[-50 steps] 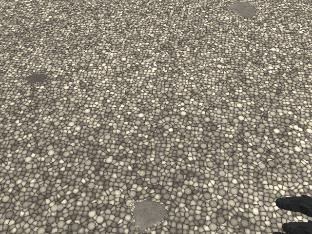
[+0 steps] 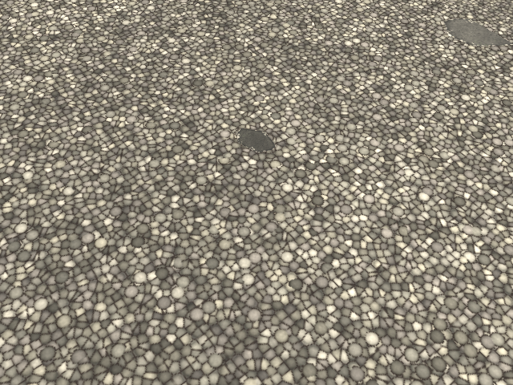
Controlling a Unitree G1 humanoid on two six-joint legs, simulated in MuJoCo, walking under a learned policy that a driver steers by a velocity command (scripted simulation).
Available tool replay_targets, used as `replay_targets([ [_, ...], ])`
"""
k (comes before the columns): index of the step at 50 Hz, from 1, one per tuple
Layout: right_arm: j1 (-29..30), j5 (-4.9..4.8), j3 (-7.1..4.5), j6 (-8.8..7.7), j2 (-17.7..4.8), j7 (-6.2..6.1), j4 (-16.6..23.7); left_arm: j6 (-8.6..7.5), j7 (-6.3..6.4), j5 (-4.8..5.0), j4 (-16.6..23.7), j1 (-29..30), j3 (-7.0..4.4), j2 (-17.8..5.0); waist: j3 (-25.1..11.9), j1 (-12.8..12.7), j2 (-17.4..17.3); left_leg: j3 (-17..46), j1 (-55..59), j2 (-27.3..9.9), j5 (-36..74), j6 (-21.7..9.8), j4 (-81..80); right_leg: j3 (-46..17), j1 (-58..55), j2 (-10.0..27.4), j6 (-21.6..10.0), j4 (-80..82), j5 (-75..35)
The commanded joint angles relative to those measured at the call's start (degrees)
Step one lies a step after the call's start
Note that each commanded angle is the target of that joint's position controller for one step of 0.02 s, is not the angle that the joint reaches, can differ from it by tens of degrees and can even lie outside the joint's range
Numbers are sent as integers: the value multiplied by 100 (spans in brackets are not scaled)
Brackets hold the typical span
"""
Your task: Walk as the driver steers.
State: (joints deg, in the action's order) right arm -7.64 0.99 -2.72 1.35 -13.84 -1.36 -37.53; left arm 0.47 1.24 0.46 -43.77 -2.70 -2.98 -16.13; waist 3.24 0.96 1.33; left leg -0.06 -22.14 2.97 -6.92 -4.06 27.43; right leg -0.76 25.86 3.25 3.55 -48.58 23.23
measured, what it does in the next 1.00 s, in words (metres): walks ahead, turning right: right foot, then left foot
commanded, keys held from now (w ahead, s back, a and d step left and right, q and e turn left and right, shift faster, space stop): shift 0.28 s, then w+shift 0.22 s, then w+e+shift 0.50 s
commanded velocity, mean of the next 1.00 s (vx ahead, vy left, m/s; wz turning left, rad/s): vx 0.50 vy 0.00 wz -0.24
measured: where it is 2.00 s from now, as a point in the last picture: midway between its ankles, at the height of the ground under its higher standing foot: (344, 209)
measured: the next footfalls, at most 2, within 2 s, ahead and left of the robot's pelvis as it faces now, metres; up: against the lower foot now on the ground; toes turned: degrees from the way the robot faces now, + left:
right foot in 0.08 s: +0.06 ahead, -0.16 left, +0.00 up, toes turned -1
left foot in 0.60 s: +0.20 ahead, +0.14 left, +0.00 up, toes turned +2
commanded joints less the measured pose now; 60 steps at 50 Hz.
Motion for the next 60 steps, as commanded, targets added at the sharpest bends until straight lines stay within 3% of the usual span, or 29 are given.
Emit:
replay_targets([
  [1,158,-9,-216,-45,-818,-19,287,7,-24,-5,108,-334,-49,-354,-1187,-110,-745,1323,553,-1412,343,-1002,-711,105,-947,-81,-45,839,-493],
  [4,-82,-56,-77,-68,-416,29,45,-4,-109,-228,-12,-548,-11,-359,-884,-211,-468,1085,-91,-897,-1223,-260,-391,-77,-1840,102,-407,2320,-1586],
  [5,-396,12,-71,-94,-334,43,-14,-18,-96,-308,86,-429,-72,-777,-766,115,389,654,-265,-393,-1764,72,187,-777,-1723,834,-697,2475,-2057],
  [6,-264,3,-115,-97,-374,26,33,-54,-106,-289,60,-123,-74,-733,-573,214,1132,250,331,-176,-1406,282,251,-1202,-603,1150,-1096,2987,-832],
  [8,139,50,-170,-71,-510,2,-25,-178,-105,-229,107,210,28,-372,-357,149,825,309,985,-273,-526,320,187,-845,-197,667,-751,3068,69],
  [14,27,-24,-190,-50,-418,-5,-374,-296,-47,-131,-169,-389,58,-377,-396,-67,92,556,1041,-448,-91,172,-38,-369,-693,293,-548,2733,-481],
  [15,-164,-47,-185,-54,-348,-7,-530,-273,-42,-118,-281,-650,43,-384,-645,-133,101,372,1056,-283,-979,165,59,-324,-855,224,-619,2814,412],
  [16,-224,-120,-250,-75,-480,4,-575,-235,-37,-33,-336,-888,-62,-662,-470,-224,257,131,562,-75,-2142,142,380,-589,-945,329,-825,2971,1547],
  [18,298,-298,-265,-255,-462,86,-337,-269,8,93,-396,-1240,-218,-1103,203,-397,833,-237,-925,-140,-1941,101,1304,-2258,-1426,1555,-1530,3993,3098],
  [20,566,-351,-302,-461,-564,154,-266,-431,63,81,-434,-1350,-253,-1010,507,-474,681,255,-2157,-688,-1753,-17,2267,-2923,-2108,2118,-1862,4343,2283],
  [25,330,-271,-213,-676,-306,267,-523,-535,-86,169,-341,-1045,-289,-889,-52,-237,610,-246,-765,-667,-1125,95,1091,-997,-1883,1129,-1346,4111,454],
  [26,265,257,-178,-524,-279,462,-455,-452,-189,-256,-497,-1274,-316,-903,-89,-246,509,-637,114,-278,-1124,190,647,-648,-1384,768,-1355,4100,573],
  [28,-752,170,-252,-448,-364,488,-754,-365,-248,-208,-517,-1053,-372,-919,-85,321,407,-939,1949,-5,-608,252,189,-497,-196,588,-1351,3410,568],
  [29,-1844,144,-358,-494,-634,402,-1073,-385,-264,-232,-448,-847,-316,-746,-390,879,-75,-707,3328,-90,-894,223,140,-328,615,298,-1251,2221,-35],
  [30,-3081,272,-497,-576,-1293,271,-1258,-426,-273,-318,-182,-343,-155,-186,-839,1552,-1575,1206,4074,-1590,-2938,111,-791,225,1539,-374,-1029,-359,149],
  [31,-2803,358,-485,-641,-1765,159,-1071,-448,-220,-145,175,-343,-78,200,-857,1164,-2113,3944,3588,-2732,-4819,-211,-2057,-407,2529,-892,-1043,-1829,707],
  [32,-1889,285,-441,-604,-1594,91,-885,-413,-242,-102,221,-409,-114,-75,-514,632,-1337,4056,3008,-3011,-5038,-436,-2151,-727,2860,-285,-1098,-2462,26],
  [33,-1313,189,-309,-642,-1151,93,-737,-378,-317,-131,154,-376,-181,-389,-269,406,-626,3161,2556,-2707,-4248,-287,-1936,-666,2705,-2,-1047,-2365,-587],
  [36,-1014,90,-119,-751,-672,63,-786,-202,-546,-272,-125,-935,-229,-411,-144,13,-786,1086,1933,-1986,-2491,86,-2183,-314,2003,291,-729,-2174,-1296],
  [43,-1778,103,-47,-884,-420,87,-1247,-12,-684,-179,324,247,-101,-150,555,101,-490,-921,2152,-1642,-235,187,-2428,327,2596,149,-802,-1332,-2381],
  [46,-1958,83,-40,-865,-473,11,-1405,-46,-749,-204,570,787,2,-91,818,140,-368,-1501,2466,-1572,1111,284,-2483,879,2270,79,-1028,-233,-2372],
  [49,-1991,53,-78,-771,-825,-94,-1471,-68,-656,-126,629,601,39,-157,362,-162,-605,-1909,2959,-1622,5785,426,-1511,1539,961,-565,-1430,495,-2072],
  [52,-1507,141,-259,-494,-1388,-160,-1256,-86,-472,-72,44,-1790,-221,-751,-858,-1380,-1037,-1680,2792,-1975,7558,199,1608,1319,-1410,-1038,-1840,533,-832],
  [53,-1275,145,-281,-462,-1397,-75,-1161,-126,-355,-95,-284,-2817,-410,-1021,-1228,-1810,-791,-1556,1739,-1828,6082,104,3439,780,-2951,-1046,-2008,1131,-540],
  [54,-890,133,-150,-542,-734,65,-955,-53,-239,8,-316,-2397,-562,-1309,-784,-1382,615,-1373,-236,-628,-56,221,5645,-788,-3587,-231,-2232,1519,94],
  [55,-895,12,-50,-726,-439,130,-176,26,-301,-227,-62,-1882,-612,-1873,-1355,-655,1159,-257,-2682,112,-1969,514,7149,-4190,-4940,918,-3401,2603,377],
  [56,-320,84,-18,-906,-713,132,-23,23,-239,-210,14,-2090,-614,-1686,-1387,-952,-3,543,-3096,-287,-1472,434,6907,-4645,-4792,1166,-3240,3394,673],
  [57,-341,56,5,-989,-748,139,-48,-42,-183,-193,-139,-2052,-548,-1368,-693,-671,-510,584,-2947,-568,-1233,396,6276,-4262,-3904,1102,-2979,3623,418],
  [60,-584,336,82,-699,-638,136,-154,-308,-76,-154,-109,-1502,-342,-898,1,144,-872,540,-1801,-1038,-1308,646,5043,-2702,-1710,295,-2501,3660,-886],
])
Over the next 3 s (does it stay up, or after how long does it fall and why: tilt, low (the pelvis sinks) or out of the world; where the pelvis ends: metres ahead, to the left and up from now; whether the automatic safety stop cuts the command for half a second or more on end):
stays up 1.07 -0.62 -0.01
